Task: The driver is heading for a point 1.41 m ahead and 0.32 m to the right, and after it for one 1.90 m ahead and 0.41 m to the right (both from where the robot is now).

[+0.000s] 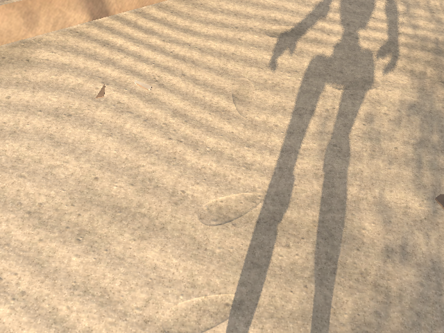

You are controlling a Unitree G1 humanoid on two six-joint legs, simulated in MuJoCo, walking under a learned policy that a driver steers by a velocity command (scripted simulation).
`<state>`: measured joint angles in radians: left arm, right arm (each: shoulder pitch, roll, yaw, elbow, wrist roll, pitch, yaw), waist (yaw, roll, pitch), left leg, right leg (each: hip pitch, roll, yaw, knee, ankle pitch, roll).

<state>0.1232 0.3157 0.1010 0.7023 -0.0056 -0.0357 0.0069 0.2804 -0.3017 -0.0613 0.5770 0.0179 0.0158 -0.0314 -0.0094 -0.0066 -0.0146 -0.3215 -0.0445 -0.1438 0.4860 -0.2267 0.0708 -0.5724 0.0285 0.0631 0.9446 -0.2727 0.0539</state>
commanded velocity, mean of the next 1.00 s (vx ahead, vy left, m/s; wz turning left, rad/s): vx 0.87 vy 0.00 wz -0.30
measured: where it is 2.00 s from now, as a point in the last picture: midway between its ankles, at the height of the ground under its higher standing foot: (327, 122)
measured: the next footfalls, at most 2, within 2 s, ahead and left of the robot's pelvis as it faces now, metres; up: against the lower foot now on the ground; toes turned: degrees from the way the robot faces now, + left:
right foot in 0.22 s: +0.15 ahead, -0.11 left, +0.00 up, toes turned +14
left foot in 0.60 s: +0.41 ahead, +0.15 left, +0.00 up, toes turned -4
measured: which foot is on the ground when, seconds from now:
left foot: down 0.00-0.22, up 0.24-0.58, down 0.60-1.00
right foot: up 0.00-0.20, down 0.22-0.60, up 0.62-1.00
